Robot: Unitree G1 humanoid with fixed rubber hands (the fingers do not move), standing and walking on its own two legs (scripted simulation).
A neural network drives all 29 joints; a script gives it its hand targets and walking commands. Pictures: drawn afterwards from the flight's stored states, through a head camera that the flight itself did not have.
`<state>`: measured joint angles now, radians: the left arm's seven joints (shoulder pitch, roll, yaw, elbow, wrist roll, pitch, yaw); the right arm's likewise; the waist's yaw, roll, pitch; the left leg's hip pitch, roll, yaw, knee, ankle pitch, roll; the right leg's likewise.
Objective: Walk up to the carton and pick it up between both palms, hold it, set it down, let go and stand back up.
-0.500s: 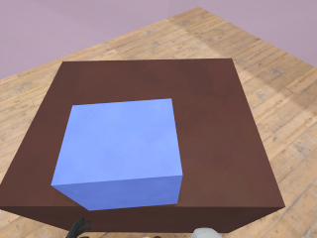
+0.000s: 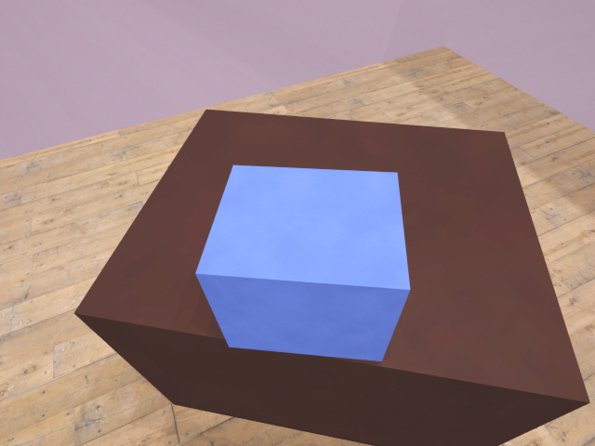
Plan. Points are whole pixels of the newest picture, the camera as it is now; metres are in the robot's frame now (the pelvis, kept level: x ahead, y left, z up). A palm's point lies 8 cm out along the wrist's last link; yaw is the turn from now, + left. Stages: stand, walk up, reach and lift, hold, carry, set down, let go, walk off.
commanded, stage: walk up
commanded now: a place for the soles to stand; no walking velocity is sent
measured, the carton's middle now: (308, 264) +0.39 +0.01 -0.01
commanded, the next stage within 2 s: none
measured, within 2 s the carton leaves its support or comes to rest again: neither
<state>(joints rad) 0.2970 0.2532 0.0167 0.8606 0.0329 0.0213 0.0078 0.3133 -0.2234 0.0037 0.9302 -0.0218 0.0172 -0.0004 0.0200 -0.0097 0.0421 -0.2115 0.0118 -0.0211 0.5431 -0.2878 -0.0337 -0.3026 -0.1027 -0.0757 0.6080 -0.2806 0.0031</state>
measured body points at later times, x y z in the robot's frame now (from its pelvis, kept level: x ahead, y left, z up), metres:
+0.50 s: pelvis +0.03 -0.01 +0.01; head +0.03 -0.02 +0.46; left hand +0.05 +0.25 -0.13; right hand +0.07 -0.25 -0.15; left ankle -0.01 +0.14 -0.73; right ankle +0.06 -0.12 -0.73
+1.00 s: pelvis +0.04 +0.00 +0.01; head +0.04 -0.01 +0.46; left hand +0.06 +0.25 -0.14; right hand +0.04 -0.25 -0.14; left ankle -0.01 +0.14 -0.73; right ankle +0.06 -0.12 -0.73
